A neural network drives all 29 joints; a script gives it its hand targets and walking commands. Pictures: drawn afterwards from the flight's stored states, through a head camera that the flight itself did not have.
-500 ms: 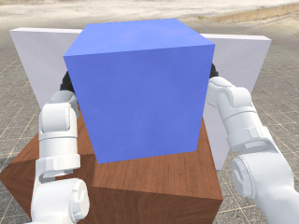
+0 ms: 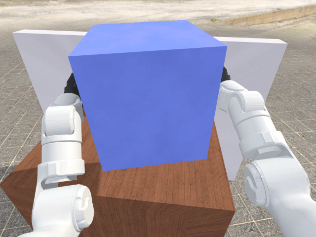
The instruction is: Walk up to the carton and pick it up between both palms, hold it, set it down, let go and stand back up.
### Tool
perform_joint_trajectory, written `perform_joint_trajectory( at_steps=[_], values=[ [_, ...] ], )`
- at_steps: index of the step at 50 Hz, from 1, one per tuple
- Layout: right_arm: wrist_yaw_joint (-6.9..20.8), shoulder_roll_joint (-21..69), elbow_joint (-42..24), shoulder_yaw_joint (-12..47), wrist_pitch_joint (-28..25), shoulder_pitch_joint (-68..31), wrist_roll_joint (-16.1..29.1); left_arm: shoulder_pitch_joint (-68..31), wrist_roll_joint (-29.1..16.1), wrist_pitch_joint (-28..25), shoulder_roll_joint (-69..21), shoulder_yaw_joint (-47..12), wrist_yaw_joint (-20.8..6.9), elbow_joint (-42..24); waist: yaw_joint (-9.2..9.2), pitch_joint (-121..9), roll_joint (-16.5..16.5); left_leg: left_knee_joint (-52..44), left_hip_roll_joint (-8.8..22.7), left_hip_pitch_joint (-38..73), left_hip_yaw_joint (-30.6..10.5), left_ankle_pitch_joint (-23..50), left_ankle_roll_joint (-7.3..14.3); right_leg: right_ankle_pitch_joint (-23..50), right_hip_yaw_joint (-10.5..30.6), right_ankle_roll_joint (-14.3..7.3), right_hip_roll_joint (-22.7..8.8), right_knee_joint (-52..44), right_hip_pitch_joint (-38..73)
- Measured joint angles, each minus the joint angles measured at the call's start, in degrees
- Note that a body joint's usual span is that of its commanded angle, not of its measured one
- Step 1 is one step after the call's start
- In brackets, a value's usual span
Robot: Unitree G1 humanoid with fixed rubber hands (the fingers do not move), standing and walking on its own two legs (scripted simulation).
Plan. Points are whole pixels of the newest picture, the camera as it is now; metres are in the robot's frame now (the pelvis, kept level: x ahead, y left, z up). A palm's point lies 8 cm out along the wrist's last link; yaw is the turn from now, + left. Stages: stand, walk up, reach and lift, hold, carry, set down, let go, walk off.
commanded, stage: hold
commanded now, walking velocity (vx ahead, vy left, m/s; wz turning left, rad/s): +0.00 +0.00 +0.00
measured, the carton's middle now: (147, 89) +0.43 +0.01 +0.25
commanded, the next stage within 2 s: set down in 1.12 s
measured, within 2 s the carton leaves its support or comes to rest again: neither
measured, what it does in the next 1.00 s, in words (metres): stands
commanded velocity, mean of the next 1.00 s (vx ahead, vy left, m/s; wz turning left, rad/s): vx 0.00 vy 0.00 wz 0.00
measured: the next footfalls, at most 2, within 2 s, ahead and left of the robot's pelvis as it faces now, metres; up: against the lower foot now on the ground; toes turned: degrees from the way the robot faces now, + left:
none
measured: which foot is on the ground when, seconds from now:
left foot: down 0.00-1.00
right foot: down 0.00-1.00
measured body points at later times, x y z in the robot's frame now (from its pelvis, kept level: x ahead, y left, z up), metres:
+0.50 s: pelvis +0.00 +0.00 +0.00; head -0.07 +0.02 +0.44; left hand +0.39 +0.19 +0.25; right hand +0.40 -0.17 +0.27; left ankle +0.02 +0.11 -0.75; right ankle +0.03 -0.10 -0.75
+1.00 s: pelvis +0.00 +0.00 +0.00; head -0.07 +0.02 +0.44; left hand +0.39 +0.19 +0.25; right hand +0.39 -0.17 +0.27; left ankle +0.02 +0.11 -0.75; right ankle +0.03 -0.10 -0.75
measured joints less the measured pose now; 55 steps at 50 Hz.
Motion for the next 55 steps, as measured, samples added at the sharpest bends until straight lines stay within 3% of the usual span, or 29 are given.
perform_joint_trajectory(
  at_steps=[36, 55],
  values=[
    [-0.9, 0.2, -3.9, 0.8, 0.9, 2.5, 1.1, 2.1, -0.2, 0.3, -0.2, -0.3, -0.1, -3.2, -0.42, 0.5, 0.0, 0.5, 0.1, 0.1, -0.2, -0.7, -0.1, -0.4, -0.1, 0.0, 0.2, -0.2, 0.5],
    [-0.4, 0.1, -2.9, 0.4, 0.8, 2.1, 0.5, 1.7, 0.4, 0.3, -0.7, 0.1, 0.0, -2.6, -0.08, 0.5, 0.1, 0.2, 0.0, 0.5, 0.2, -0.5, 0.1, -0.3, 0.3, 0.1, 0.1, -0.1, 0.6]
  ],
)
